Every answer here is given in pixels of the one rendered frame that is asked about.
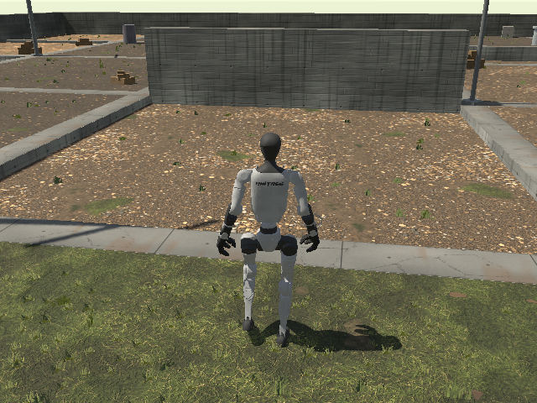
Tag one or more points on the right robot upper arm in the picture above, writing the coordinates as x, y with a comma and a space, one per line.
296, 178

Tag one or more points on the left robot upper arm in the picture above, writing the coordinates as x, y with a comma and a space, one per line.
243, 176

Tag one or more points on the right robot forearm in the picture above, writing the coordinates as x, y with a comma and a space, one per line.
310, 223

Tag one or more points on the left robot forearm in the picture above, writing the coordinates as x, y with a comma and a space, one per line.
227, 224

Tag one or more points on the robot head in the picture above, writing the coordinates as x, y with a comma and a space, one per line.
270, 145

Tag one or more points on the robot left hand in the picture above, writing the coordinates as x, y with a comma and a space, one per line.
222, 243

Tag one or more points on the robot right hand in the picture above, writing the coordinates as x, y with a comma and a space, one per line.
315, 240

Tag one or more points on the right robot shin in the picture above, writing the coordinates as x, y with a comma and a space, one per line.
284, 309

